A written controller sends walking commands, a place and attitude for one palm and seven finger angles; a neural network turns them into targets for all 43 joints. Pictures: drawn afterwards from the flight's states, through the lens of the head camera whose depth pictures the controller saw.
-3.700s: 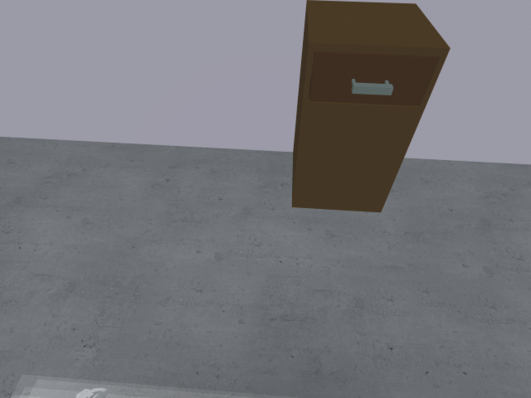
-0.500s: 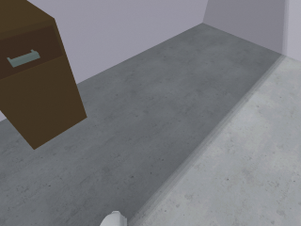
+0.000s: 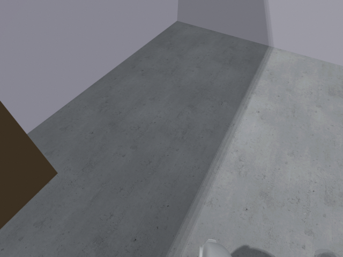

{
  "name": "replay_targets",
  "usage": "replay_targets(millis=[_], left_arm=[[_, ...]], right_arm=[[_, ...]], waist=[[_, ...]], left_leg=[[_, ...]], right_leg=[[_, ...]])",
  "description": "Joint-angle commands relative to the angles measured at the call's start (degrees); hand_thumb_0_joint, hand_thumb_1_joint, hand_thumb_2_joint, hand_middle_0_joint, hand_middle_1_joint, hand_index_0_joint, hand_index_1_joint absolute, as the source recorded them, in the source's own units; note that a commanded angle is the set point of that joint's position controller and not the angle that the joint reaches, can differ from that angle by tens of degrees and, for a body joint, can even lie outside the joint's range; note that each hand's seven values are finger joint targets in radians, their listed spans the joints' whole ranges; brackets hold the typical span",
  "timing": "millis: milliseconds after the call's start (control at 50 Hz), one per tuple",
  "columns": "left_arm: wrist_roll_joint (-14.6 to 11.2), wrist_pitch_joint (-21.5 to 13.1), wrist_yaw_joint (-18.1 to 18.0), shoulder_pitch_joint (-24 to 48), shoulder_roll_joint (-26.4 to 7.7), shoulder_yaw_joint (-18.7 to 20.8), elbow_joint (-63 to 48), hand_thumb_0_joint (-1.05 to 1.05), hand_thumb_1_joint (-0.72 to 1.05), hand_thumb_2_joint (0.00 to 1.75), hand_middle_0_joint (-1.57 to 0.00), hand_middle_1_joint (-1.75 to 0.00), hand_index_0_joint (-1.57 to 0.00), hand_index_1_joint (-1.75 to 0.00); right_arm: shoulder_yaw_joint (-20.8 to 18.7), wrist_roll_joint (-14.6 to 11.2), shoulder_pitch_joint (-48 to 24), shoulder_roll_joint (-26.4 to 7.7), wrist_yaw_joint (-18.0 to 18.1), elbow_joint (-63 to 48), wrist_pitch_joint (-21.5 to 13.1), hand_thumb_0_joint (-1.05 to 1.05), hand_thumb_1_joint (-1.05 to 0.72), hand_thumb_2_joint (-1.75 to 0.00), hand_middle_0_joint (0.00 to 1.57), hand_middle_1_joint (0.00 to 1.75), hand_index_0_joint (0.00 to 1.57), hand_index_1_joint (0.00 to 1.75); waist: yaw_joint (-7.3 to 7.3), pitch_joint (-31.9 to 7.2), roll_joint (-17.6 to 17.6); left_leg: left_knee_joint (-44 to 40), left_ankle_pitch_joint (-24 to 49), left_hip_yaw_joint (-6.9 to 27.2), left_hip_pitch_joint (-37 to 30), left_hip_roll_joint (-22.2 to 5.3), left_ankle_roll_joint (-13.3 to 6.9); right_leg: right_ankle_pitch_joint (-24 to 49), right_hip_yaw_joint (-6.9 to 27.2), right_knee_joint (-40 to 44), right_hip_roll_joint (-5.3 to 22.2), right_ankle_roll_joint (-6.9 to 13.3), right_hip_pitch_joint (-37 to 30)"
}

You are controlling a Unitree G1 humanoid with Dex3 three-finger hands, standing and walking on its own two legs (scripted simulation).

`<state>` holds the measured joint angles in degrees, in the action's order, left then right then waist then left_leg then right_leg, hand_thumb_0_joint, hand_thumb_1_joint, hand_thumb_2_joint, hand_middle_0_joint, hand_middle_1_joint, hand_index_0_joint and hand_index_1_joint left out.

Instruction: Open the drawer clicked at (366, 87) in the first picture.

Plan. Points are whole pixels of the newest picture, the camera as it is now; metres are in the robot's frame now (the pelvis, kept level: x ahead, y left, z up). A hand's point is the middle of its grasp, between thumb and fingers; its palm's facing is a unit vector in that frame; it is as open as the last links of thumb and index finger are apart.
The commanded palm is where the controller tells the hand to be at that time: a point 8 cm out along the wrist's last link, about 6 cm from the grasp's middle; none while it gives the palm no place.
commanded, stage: walk to a spot facing it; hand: left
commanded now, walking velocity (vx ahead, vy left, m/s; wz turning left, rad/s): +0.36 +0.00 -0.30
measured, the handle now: out of the picture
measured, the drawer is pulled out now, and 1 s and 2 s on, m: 0.00 0.00 0.00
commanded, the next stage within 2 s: turn to face it in 0.36 s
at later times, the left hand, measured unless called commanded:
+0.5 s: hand (123, 228) +0.23 +0.14 -0.18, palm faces +0.02 -0.98 -0.18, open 7.3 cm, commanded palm none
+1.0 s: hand (115, 175) +0.39 +0.20 -0.17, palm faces +0.22 -0.95 -0.21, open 7.4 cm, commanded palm none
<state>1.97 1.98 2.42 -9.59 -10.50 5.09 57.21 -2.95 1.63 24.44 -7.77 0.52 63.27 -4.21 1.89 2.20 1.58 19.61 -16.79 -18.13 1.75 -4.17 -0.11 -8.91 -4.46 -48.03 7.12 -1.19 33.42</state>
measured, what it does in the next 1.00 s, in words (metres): walks ahead: right foot, then left foot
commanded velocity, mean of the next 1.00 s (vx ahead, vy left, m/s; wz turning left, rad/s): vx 0.13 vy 0.00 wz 0.33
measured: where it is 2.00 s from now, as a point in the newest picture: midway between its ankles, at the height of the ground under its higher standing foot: (174, 237)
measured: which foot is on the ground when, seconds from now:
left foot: down 0.00-0.14, up 0.16-0.56, down 0.58-1.00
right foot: up 0.00-0.12, down 0.14-0.58, up 0.60-1.00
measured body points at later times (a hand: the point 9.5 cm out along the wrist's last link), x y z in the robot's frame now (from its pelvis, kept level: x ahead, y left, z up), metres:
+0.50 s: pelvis +0.22 -0.04 -0.01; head +0.22 -0.02 +0.44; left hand +0.23 +0.20 -0.17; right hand +0.29 -0.29 -0.14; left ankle +0.33 +0.08 -0.72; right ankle +0.16 -0.14 -0.74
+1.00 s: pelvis +0.31 -0.02 +0.00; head +0.34 +0.00 +0.44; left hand +0.38 +0.25 -0.15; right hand +0.39 -0.25 -0.15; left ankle +0.36 +0.06 -0.74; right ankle +0.34 -0.18 -0.69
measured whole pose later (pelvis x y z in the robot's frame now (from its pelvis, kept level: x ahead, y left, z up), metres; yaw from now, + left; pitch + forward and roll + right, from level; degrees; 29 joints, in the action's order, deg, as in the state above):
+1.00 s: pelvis +0.31 -0.02 +0.00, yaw +11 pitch +1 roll -2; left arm 0.9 2.5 -0.9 -7.5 -11.9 5.0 53.6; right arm -4.0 1.5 14.0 -9.9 -0.6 56.2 1.0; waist 2.2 2.1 0.4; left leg 26.1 -7.9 1.0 19.4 3.1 -4.4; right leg -21.7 -0.4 -52.9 3.7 -5.1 26.6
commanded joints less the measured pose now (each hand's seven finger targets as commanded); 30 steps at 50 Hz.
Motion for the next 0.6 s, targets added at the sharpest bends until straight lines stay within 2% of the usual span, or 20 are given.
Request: replay_targets(millis=[0, 40, 60, 80, 100, 120, 140, 160, 180, 200, 220, 260, 300, 380, 460, 480, 520, 540, 560, 580], left_arm=[[0.0, -2.6, 0.1, 7.9, -0.6, -0.7, -6.1, 0.0, 0.9, 0.9, -0.2, -0.3, -0.2, -0.3], [0.1, -3.3, -0.1, 6.1, -1.1, -0.7, -5.4, 0.0, 0.9, 0.9, -0.2, -0.3, -0.2, -0.3], [0.2, -3.8, -0.2, 1.9, -1.9, -0.4, -4.0, 0.0, 0.9, 0.9, -0.2, -0.3, -0.2, -0.3], [0.4, -4.4, -0.6, -6.6, -3.9, 0.1, -1.1, 0.0, 0.9, 0.9, -0.2, -0.3, -0.2, -0.3], [0.5, -5.2, -1.3, -15.4, -9.2, 1.4, 1.5, 0.0, 0.9, 0.9, -0.2, -0.3, -0.2, -0.3], [-0.4, -5.5, -2.2, -22.5, -16.0, 2.9, 3.3, 0.0, 0.9, 0.9, -0.2, -0.3, -0.2, -0.3], [-1.4, -5.4, -2.6, -21.2, -17.1, 3.0, 3.4, 0.0, 0.9, 0.9, -0.2, -0.3, -0.2, -0.3], [-1.3, -5.2, -2.7, -16.4, -14.6, 2.3, 2.3, 0.0, 0.9, 0.9, -0.2, -0.3, -0.2, -0.3], [-1.3, -5.3, -3.1, -12.2, -10.5, 1.4, 1.5, 0.0, 0.9, 0.9, -0.2, -0.3, -0.2, -0.3], [-1.0, -5.6, -3.2, -8.8, -7.8, 0.2, 1.0, 0.0, 0.9, 0.9, -0.2, -0.3, -0.2, -0.3], [-0.7, -6.0, -3.3, -6.9, -6.0, -0.5, 0.9, 0.0, 0.9, 0.9, -0.2, -0.3, -0.2, -0.3], [-0.5, -6.4, -3.3, -6.0, -4.0, -1.0, 0.9, 0.0, 0.9, 0.9, -0.2, -0.3, -0.2, -0.3], [-0.5, -6.7, -3.3, -5.9, -4.3, -1.2, 0.7, 0.0, 0.9, 0.9, -0.2, -0.3, -0.2, -0.3], [-0.5, -6.9, -3.1, -7.3, -6.0, -1.3, 2.0, 0.0, 0.9, 0.9, -0.2, -0.3, -0.2, -0.3], [-0.5, -6.6, -3.3, -10.4, -7.1, -1.4, 3.4, 0.0, 0.9, 0.9, -0.2, -0.3, -0.2, -0.3], [-0.4, -6.4, -3.4, -10.6, -7.3, -1.4, 3.8, 0.0, 0.9, 0.9, -0.2, -0.3, -0.2, -0.3], [-0.8, -6.0, -3.8, -10.4, -7.4, -1.4, 3.9, 0.0, 0.9, 0.9, -0.2, -0.3, -0.2, -0.3], [-1.1, -5.6, -3.8, -11.4, -6.9, -1.5, 3.3, 0.0, 0.9, 0.9, -0.2, -0.3, -0.2, -0.3], [-1.8, -5.3, -3.6, -13.4, -4.7, -1.6, 2.1, 0.0, 0.9, 0.9, -0.2, -0.3, -0.2, -0.3], [-1.6, -5.0, -3.8, -11.9, -4.5, -2.3, 0.3, 0.0, 0.9, 0.9, -0.2, -0.3, -0.2, -0.3]], right_arm=[[-1.5, 0.5, 3.9, -8.7, 0.4, -1.4, -0.3, 0.0, -0.9, -0.9, 0.2, 0.3, 0.2, 0.3], [-1.5, 0.5, 4.2, -9.3, 0.5, -1.1, 0.0, 0.0, -0.9, -0.9, 0.2, 0.3, 0.2, 0.3], [-1.5, 0.4, 4.2, -9.3, 0.5, -1.1, 0.1, 0.0, -0.9, -0.9, 0.2, 0.3, 0.2, 0.3], [-1.5, 0.0, 3.3, -9.3, 0.2, -1.2, 0.1, 0.0, -0.9, -0.9, 0.2, 0.3, 0.2, 0.3], [-1.2, -0.8, 3.1, -7.5, -0.5, -2.3, 0.0, 0.0, -0.9, -0.9, 0.2, 0.3, 0.2, 0.3], [0.0, -1.3, 1.8, -4.0, -0.4, -5.1, -0.4, 0.0, -0.9, -0.9, 0.2, 0.3, 0.2, 0.3], [-0.4, -1.6, -2.3, -6.2, -0.2, -5.8, -0.3, 0.0, -0.9, -0.9, 0.2, 0.3, 0.2, 0.3], [-0.9, -1.2, -5.6, -5.5, -0.1, -6.3, -0.3, 0.0, -0.9, -0.9, 0.2, 0.3, 0.2, 0.3], [-1.0, -0.8, -7.8, -5.7, -0.1, -6.2, 0.1, 0.0, -0.9, -0.9, 0.2, 0.3, 0.2, 0.3], [-0.8, -0.3, -7.2, -4.2, -0.3, -5.3, 0.9, 0.0, -0.9, -0.9, 0.2, 0.3, 0.2, 0.3], [-0.5, 0.0, -4.3, -3.2, -0.3, -4.2, 1.6, 0.0, -0.9, -0.9, 0.2, 0.3, 0.2, 0.3], [-0.5, 0.1, -1.3, -2.2, -0.5, -3.2, 2.8, 0.0, -0.9, -0.9, 0.2, 0.3, 0.2, 0.3], [-0.6, 0.0, -2.2, -1.7, -1.0, -4.1, 3.2, 0.0, -0.9, -0.9, 0.2, 0.3, 0.2, 0.3], [-0.6, -0.2, -9.7, -2.7, -2.1, -7.0, 2.6, 0.0, -0.9, -0.9, 0.2, 0.3, 0.2, 0.3], [-0.1, -0.3, -15.0, -3.8, -2.3, -8.7, 2.1, 0.0, -0.9, -0.9, 0.2, 0.3, 0.2, 0.3], [-0.1, -0.5, -14.7, -4.1, -2.2, -8.5, 2.1, 0.0, -0.9, -0.9, 0.2, 0.3, 0.2, 0.3], [-0.2, -0.1, -8.4, -5.8, -1.7, -6.4, 1.8, 0.0, -0.9, -0.9, 0.2, 0.3, 0.2, 0.3], [-0.9, 0.2, -3.0, -9.1, -1.4, -5.2, 1.6, 0.0, -0.9, -0.9, 0.2, 0.3, 0.2, 0.3], [-2.1, 0.6, 2.1, -15.2, -0.8, -5.0, 1.5, 0.0, -0.9, -0.9, 0.2, 0.3, 0.2, 0.3], [-2.2, -0.3, 3.6, -17.7, -0.1, -4.6, 2.3, 0.0, -0.9, -0.9, 0.2, 0.3, 0.2, 0.3]], waist=[[1.53, 5.3, -8.4], [0.64, 3.0, -9.0], [-1.41, 0.1, -8.0], [-5.58, -4.5, -5.2], [-9.36, -11.9, 2.3], [-10.11, -17.0, 14.2], [-10.43, -17.4, 10.3], [-8.91, -11.6, 6.6], [-7.08, -5.4, 0.9], [-4.56, -1.1, -0.1], [-2.24, -0.4, 1.3], [-0.19, 0.0, 4.0], [0.39, 1.0, 4.5], [-1.11, 2.5, 4.8], [-2.78, 3.9, 4.3], [-2.45, 3.7, 3.3], [0.45, -0.1, 0.6], [2.19, -4.3, -3.9], [3.17, -10.1, -16.3], [3.17, -12.0, -22.1]], left_leg=[[-7.1, 13.3, 6.8, -0.3, -17.1, -6.3], [-1.3, 23.1, 4.9, -2.1, -16.4, -5.3], [5.8, 31.9, 3.2, -1.9, -15.0, -4.3], [17.2, 35.7, 0.8, 2.4, -13.1, -2.4], [32.6, 24.3, -0.3, 16.7, -10.2, 0.0], [50.1, -15.5, 3.0, 34.6, -0.9, 2.8], [57.2, -15.7, 11.6, 37.1, -2.7, 1.6], [60.4, -11.1, 14.0, 39.3, -4.2, 1.5], [57.8, -6.4, 15.8, 38.4, -6.6, 1.0], [54.0, -3.4, 15.8, 35.0, -7.6, 1.3], [51.0, -1.8, 15.3, 32.2, -7.5, 1.7], [45.3, 0.0, 14.0, 28.8, -6.9, 2.5], [40.1, 3.0, 13.5, 28.4, -6.2, 2.8], [26.9, 6.0, 12.8, 28.2, -5.6, 2.5], [20.0, 5.6, 11.0, 25.7, -3.0, 1.2], [18.2, 5.5, 10.9, 23.8, -2.5, 0.7], [11.3, 10.6, 9.9, 14.2, 0.1, -0.3], [9.4, 22.7, 13.2, 3.7, -2.2, -1.8], [7.7, 39.8, 29.1, -7.7, -14.4, -8.1], [2.8, 43.9, 39.1, -7.6, -21.2, -13.1]], right_leg=[[-2.7, -2.3, 8.7, -1.3, 1.4, 0.5], [-5.0, -4.9, 12.6, -4.0, 2.8, -5.5], [-4.9, -6.8, 16.2, -6.2, 3.8, -12.7], [-1.9, -7.3, 19.3, -7.7, 5.1, -25.5], [-2.7, 4.7, 20.5, 2.4, 8.6, -43.3], [7.3, 30.5, 25.2, 17.7, 15.5, -56.0], [7.5, 32.0, 28.9, 19.5, 17.2, -52.3], [3.8, 29.4, 30.3, 18.1, 16.3, -45.3], [1.1, 24.1, 31.8, 16.0, 14.7, -36.5], [1.4, 17.9, 33.7, 13.1, 12.3, -27.6], [3.5, 13.5, 34.8, 11.2, 11.0, -23.5], [4.7, 7.5, 35.8, 8.7, 9.9, -19.0], [4.0, 5.4, 37.0, 7.4, 10.0, -17.5], [2.2, 4.4, 36.9, 7.8, 9.8, -20.8], [10.5, 3.6, 33.8, 8.6, 8.7, -25.5], [13.6, 2.6, 31.9, 8.9, 8.1, -26.4], [23.1, -2.3, 20.6, 6.5, 5.3, -28.1], [18.8, -5.0, 9.8, 4.0, 2.8, -23.1], [-2.7, -8.0, -5.4, -2.8, -0.7, -11.4], [-28.6, -3.1, -19.4, -5.9, -1.3, -6.7]])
